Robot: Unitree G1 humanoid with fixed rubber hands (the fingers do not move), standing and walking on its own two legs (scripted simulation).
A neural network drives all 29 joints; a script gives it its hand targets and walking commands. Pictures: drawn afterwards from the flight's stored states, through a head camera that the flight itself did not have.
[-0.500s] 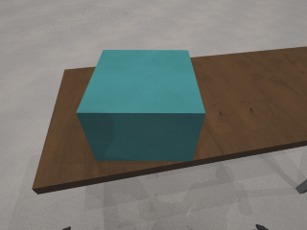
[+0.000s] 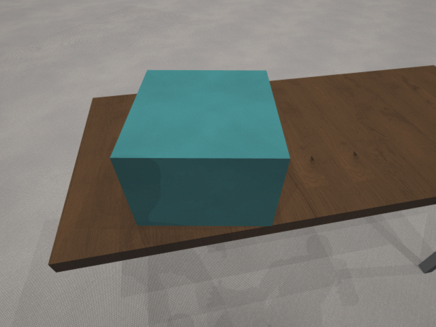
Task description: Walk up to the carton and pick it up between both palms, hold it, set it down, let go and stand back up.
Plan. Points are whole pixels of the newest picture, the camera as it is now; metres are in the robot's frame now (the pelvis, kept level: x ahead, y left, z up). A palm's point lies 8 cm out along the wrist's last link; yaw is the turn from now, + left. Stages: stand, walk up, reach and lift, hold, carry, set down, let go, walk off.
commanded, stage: stand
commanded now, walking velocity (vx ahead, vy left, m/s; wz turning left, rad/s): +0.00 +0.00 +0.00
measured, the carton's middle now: (205, 143) +0.50 +0.04 +0.08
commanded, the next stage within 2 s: none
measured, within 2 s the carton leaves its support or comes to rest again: neither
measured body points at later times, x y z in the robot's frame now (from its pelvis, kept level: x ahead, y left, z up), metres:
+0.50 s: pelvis +0.00 +0.00 +0.00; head +0.01 +0.00 +0.45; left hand +0.10 +0.28 -0.12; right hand +0.10 -0.30 -0.11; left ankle +0.03 +0.12 -0.72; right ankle +0.03 -0.12 -0.72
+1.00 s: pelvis -0.01 +0.00 +0.01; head +0.00 +0.00 +0.46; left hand +0.08 +0.28 -0.12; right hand +0.08 -0.30 -0.11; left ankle +0.03 +0.12 -0.72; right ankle +0.03 -0.12 -0.72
